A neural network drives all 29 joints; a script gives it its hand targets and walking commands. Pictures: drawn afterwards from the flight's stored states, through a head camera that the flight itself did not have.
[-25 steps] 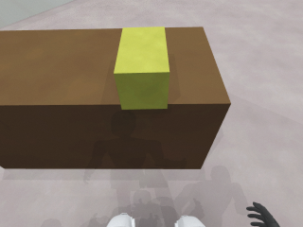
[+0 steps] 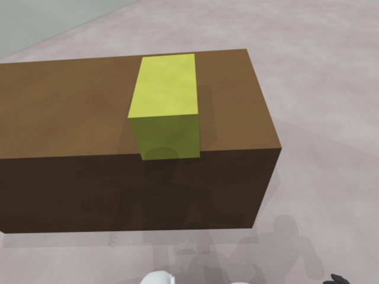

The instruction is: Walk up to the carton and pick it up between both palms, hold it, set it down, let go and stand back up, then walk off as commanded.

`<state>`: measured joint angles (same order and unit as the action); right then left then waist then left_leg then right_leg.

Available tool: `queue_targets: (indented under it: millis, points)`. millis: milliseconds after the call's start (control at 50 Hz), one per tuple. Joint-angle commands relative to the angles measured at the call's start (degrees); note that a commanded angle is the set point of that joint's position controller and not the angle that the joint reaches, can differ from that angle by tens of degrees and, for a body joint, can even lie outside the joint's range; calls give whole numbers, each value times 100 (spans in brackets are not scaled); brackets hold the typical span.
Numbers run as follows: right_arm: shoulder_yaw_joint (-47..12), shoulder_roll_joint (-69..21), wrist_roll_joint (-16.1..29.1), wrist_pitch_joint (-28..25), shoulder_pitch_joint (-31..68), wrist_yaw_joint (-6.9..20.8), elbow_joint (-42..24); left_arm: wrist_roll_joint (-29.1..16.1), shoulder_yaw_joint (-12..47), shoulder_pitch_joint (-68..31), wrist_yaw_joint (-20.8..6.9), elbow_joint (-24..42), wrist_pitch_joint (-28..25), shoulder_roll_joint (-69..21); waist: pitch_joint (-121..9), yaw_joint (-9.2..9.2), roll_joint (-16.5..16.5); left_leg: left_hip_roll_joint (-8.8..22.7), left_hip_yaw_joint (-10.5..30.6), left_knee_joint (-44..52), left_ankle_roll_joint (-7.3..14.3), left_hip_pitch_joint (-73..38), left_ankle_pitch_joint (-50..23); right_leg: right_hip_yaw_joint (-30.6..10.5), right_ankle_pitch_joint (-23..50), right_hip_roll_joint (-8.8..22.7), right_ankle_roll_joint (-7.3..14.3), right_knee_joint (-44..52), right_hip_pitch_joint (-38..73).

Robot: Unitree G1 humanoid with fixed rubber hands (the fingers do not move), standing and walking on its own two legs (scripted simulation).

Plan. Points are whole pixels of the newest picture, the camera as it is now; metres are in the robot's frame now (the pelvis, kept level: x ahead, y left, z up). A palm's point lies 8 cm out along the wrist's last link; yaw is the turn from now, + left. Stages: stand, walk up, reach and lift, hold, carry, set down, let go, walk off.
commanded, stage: walk up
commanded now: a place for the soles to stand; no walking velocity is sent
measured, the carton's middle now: (169, 104) +0.65 +0.07 +0.01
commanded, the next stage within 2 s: none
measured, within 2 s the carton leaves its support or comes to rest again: neither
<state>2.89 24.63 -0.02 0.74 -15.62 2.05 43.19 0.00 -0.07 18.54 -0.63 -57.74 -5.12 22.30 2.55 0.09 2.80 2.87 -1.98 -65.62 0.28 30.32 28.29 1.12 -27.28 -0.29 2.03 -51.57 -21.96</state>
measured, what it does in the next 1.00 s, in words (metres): walks ahead: left foot, then right foot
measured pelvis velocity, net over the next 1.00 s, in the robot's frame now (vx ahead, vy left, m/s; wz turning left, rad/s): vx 0.20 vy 0.06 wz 0.02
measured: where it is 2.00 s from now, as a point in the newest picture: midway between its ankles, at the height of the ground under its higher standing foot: outside the picture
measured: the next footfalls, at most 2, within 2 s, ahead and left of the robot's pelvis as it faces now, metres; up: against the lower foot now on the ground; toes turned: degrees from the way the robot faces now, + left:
left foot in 0.24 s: +0.20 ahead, +0.17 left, +0.00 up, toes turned +6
right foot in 0.66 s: +0.31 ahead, -0.06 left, +0.00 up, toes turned +0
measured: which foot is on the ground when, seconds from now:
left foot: up 0.00-0.22, down 0.24-0.68, up 0.70-1.00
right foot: down 0.00-0.28, up 0.30-0.64, down 0.66-1.00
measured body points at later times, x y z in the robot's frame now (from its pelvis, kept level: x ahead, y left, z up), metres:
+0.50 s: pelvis +0.14 +0.07 +0.00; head +0.15 +0.07 +0.45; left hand +0.21 +0.38 -0.11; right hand +0.22 -0.23 -0.10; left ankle +0.16 +0.17 -0.69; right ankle +0.16 -0.08 -0.63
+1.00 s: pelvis +0.20 +0.06 -0.01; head +0.22 +0.02 +0.43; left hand +0.25 +0.39 -0.09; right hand +0.29 -0.25 -0.14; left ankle +0.21 +0.19 -0.69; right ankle +0.27 -0.06 -0.69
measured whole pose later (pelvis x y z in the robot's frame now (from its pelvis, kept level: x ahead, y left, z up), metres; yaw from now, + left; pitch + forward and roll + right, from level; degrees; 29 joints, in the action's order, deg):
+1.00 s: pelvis +0.20 +0.06 -0.01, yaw +1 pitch -2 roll -1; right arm 2.9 26.5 0.0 2.2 -15.4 0.7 43.2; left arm 0.0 -0.1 16.5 1.8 -51.7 -5.7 21.4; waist 5.2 0.1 7.7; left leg 3.9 -1.9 -59.3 1.1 26.5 30.9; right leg 1.3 -22.0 -0.2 1.3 -53.7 -29.9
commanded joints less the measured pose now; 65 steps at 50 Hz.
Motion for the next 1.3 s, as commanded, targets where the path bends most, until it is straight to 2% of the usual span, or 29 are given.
queue_targets:
  millis: [0, 100, 180, 220, 240, 260, 280, 300, 340, 380, 440, 520, 540, 580, 620, 640, 660, 680, 700, 780, 920, 1020, 1040, 1080, 1100, 1120, 1180, 1240, 1280]
  points:
    - [514, 1216, -122, -303, 575, -11, -279, 87, -780, 437, 226, 533, -276, 2030, 235, -310, -819, 375, 695, 211, 69, 2009, -402, -3360, 973, 1784, 927, 2945, 1623]
    - [498, 1285, -153, -348, 1015, -15, -427, 75, -810, 550, 275, 650, -265, 2186, 604, -415, -1120, 469, 592, 569, 45, 2060, -430, -3300, 1812, 2010, 1400, 2678, 1461]
    - [562, 1305, -158, -430, 874, 35, -415, 65, -745, 82, 254, 805, -257, 2275, 670, -236, -1475, 389, 315, 1305, 145, 1182, -467, -2660, 2217, 1934, 1379, 2271, 774]
    - [608, 1301, -129, -514, -71, -7, -152, 45, -636, -542, 222, 949, -200, 2135, 171, 388, -1270, 217, -26, 2412, 260, -856, -951, -1613, 2699, 1554, 999, 1220, -83]
    - [772, 1536, -168, -582, -1153, -67, 231, 56, -508, -609, 203, 985, -186, 1707, -504, 977, -523, -115, 193, 2796, 374, -2555, -771, -838, 3299, 906, 632, -589, -789]
    - [942, 2039, -192, -607, -2092, -160, 453, 12, -321, -186, 162, 947, -206, 1041, -1228, 1263, 1123, 712, 1767, 3537, 493, -3720, 394, -470, 2107, 386, 178, -2711, -1481]
    - [917, 2312, -62, -624, -1533, -180, 193, -117, -303, 162, 167, 1031, -198, 1097, -815, 812, 1594, 1769, 4341, 4849, 760, -3881, 617, -327, -234, -572, 39, -3017, -2840]
    - [871, 2281, 114, -597, -1028, -161, 83, -131, -410, 29, 222, 965, -189, 1600, -750, 662, 615, 2055, 5118, 5119, 1111, -3681, 367, -568, -329, -353, 95, -3121, -2823]
    - [705, 1868, 73, -592, -740, -209, -34, -144, -385, -169, 229, 972, -148, 1625, -277, 469, 168, 1849, 3589, 4543, 781, -3168, -1110, -598, 162, 77, 91, -2960, -2838]
    - [570, 1563, -22, -632, -669, -261, -43, -168, -404, -19, 164, 889, -125, 1386, 176, 281, 248, 1638, 2699, 4415, 847, -2238, -1996, -597, 417, 322, 141, -2564, -2453]
    - [559, 1480, -43, -673, -618, -188, -240, -117, -447, -17, 141, 994, -112, 1323, 233, 180, 611, 1418, 1899, 4241, 1054, -1890, -2373, -354, 411, 378, 87, -1740, -2026]
    - [626, 1424, -110, -572, -305, -106, -422, -91, -455, -186, 144, 1106, -132, 1395, 398, 258, 840, 1279, 1418, 4311, 1402, -1548, -1088, 35, 398, 527, -69, -560, -1788]
    - [567, 1400, -101, -544, -287, -126, -447, -70, -458, -238, 175, 1091, -179, 1357, 450, 263, 858, 1439, 1494, 4123, 1563, -1528, -1926, 129, 465, 529, -43, -376, -1804]
    - [547, 1381, -131, -492, -126, -134, -489, -43, -462, -68, 206, 1027, -202, 1298, 337, 174, 830, 1333, 1105, 3636, 1478, -992, -2271, 284, 612, 416, -5, 173, -958]
    - [454, 1174, -95, -386, 383, -146, -532, -37, -480, 701, 289, 706, -267, 1173, -192, -320, 577, 919, 406, 2288, 1116, -545, -3077, 422, 1607, 74, 26, 1364, 623]
    - [339, 853, -48, -339, 238, -191, -550, 27, -549, 1003, 353, 617, -316, 1371, -506, -424, -24, 560, 212, 1100, 835, -180, -2793, -171, 1759, 72, 8, 1807, 1205]
    - [252, 524, 43, -330, -87, -182, -613, 121, -721, 1036, 406, 688, -335, 2019, -614, -368, -1279, 54, 45, -196, 366, 566, -1766, -2528, 2604, 1239, 296, 2212, 1492]
    - [257, 543, 63, -209, -336, -247, -488, 95, -654, 655, 397, 865, -303, 2093, -485, -118, -952, -145, 302, -105, 201, 790, 126, -4014, 2257, 1996, 687, 2848, 1238]
    - [382, 977, -36, -123, -73, -269, -410, 29, -679, 394, 406, 869, -257, 2294, -431, -174, -889, -79, 571, -382, 182, 888, 668, -4459, 1603, 2281, 1151, 2963, 1147]
    - [401, 1060, -22, 6, -45, -255, -98, 80, -643, 53, 475, 850, -199, 1909, 75, -111, -995, 234, 748, -68, 216, 960, 243, -3388, 1410, 1680, 538, 2688, 631]
    - [446, 1212, -127, 10, 100, -220, -36, 146, -672, -164, 426, 946, -120, 1951, -29, -162, -1308, 248, 717, 650, 189, 502, 538, -3422, -308, 1788, 1108, 2644, -19]
    - [622, 1402, -296, -176, -620, -173, 78, 156, -673, -390, 388, 1051, -27, 2052, -306, 177, -1547, 171, 471, 1827, 330, -678, -161, -2464, -931, 1456, 879, 1947, -763]
    - [622, 1387, -318, -234, -713, -174, 118, 145, -589, -425, 384, 1089, 7, 1850, -453, 305, -1016, 169, 799, 2400, 448, -1157, 197, -2044, -704, 1196, 768, 1274, -1154]
    - [736, 1830, -312, -270, -654, -176, 68, 102, -425, -767, 364, 1189, 26, 1219, 56, 533, 921, 1335, 3425, 4883, 907, -1448, 2324, 72, -601, -228, -32, -971, -2382]
    - [658, 1763, -300, -283, -589, -197, 51, 55, -452, -854, 414, 1093, 26, 1331, 470, 566, 491, 1650, 3863, 5151, 910, -1417, 1660, -355, -387, -224, -102, -1392, -2834]
    - [608, 1714, -253, -300, -429, -234, 3, -9, -462, -620, 417, 1023, 36, 1399, 446, 376, 118, 1543, 3548, 4975, 707, -1497, 1198, -394, -243, -108, -71, -1276, -2656]
    - [604, 1543, -221, -347, -335, -270, -127, -79, -467, -104, 394, 831, -3, 1503, -65, 157, 462, 1263, 2627, 4084, 435, -2216, -1797, -390, -161, 115, -73, -1102, -2163]
    - [615, 1349, -196, -334, -332, -296, -259, -99, -417, -88, 450, 890, -57, 1320, -438, 180, 792, 1243, 1921, 3233, 744, -2779, -4189, -39, -360, 221, 13, -415, -1886]
    - [598, 1292, -192, -296, -244, -294, -271, -78, -369, 24, 479, 872, -108, 1171, -541, 87, 852, 1197, 1683, 2908, 969, -2598, -4653, 276, 63, 215, 2, 428, -1397]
